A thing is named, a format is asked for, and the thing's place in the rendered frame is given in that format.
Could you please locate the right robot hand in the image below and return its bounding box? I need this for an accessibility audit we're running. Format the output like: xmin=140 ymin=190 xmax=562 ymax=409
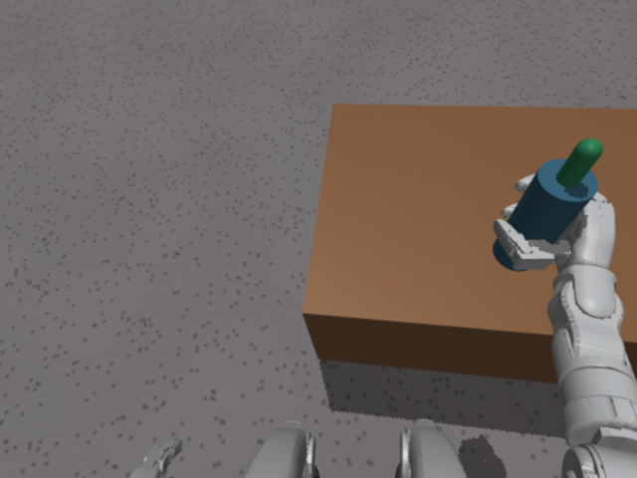
xmin=493 ymin=174 xmax=615 ymax=274

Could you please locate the bottle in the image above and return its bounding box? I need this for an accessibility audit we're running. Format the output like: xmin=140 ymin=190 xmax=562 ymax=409
xmin=493 ymin=138 xmax=603 ymax=271

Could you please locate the right robot arm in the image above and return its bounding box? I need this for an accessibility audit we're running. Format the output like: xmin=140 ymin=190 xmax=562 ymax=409
xmin=547 ymin=264 xmax=637 ymax=478

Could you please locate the left robot hand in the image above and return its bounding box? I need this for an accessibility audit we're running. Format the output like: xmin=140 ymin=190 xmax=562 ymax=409
xmin=129 ymin=438 xmax=182 ymax=478

